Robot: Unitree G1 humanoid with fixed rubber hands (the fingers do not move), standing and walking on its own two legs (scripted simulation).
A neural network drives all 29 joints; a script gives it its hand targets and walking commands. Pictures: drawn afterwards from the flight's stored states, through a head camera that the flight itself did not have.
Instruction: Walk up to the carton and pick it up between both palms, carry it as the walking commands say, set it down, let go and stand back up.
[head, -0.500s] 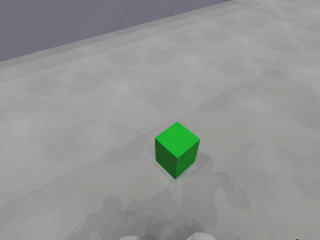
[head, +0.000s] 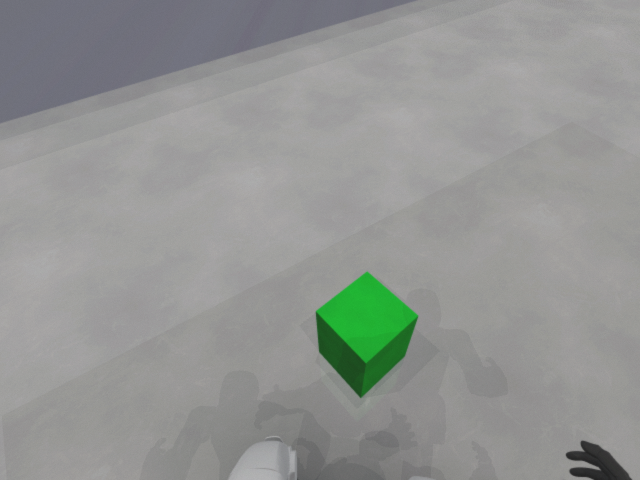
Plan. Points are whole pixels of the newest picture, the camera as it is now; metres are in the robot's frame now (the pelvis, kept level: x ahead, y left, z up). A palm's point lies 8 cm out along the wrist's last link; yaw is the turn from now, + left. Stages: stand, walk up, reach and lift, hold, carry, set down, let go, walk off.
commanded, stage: walk up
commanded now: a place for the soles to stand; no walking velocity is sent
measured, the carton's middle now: (363, 335) +0.58 -0.05 -0.59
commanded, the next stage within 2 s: none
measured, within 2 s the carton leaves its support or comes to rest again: neither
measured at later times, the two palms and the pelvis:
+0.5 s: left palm (142, 381) +0.25 +0.30 -0.09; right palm out of the picture +0.15 -0.33 -0.11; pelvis +0.10 +0.00 +0.00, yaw -5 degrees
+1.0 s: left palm (136, 382) +0.24 +0.30 -0.07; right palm (600, 458) +0.19 -0.31 -0.08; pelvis +0.11 +0.01 +0.04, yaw -8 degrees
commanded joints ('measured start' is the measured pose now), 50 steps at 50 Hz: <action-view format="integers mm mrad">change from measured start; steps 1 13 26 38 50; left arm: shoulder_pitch -144 34 -224 -331 -352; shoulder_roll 242 338 204 143 120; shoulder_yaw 58 89 41 10 -7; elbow -120 -31 33 100 153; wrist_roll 1 2 -18 -11 -3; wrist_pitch -17 -11 24 47 53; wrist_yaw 21 34 35 23 12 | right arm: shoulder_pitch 223 -28 -48 -147 -179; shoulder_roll -387 -139 -177 -171 -140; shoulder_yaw -106 18 16 18 25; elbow -43 -106 74 148 182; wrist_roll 14 44 31 23 13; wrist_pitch -23 33 13 30 43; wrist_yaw -27 -59 -76 -77 -58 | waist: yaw -207 31 -31 -40 -39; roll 125 -254 -71 13 -12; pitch -120 -145 -228 -171 -146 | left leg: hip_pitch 530 -162 135 219 314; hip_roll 408 36 63 111 77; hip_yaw -886 -37 -116 -119 -91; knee -609 227 -143 -342 -474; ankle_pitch -556 -220 233 119 -54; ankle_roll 353 1 44 53 33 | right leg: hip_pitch -608 114 123 91 67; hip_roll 84 -238 -29 -5 -9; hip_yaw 144 688 185 134 174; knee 333 -607 -247 -342 -519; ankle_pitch -25 317 672 587 397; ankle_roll -43 -189 -113 -80 -57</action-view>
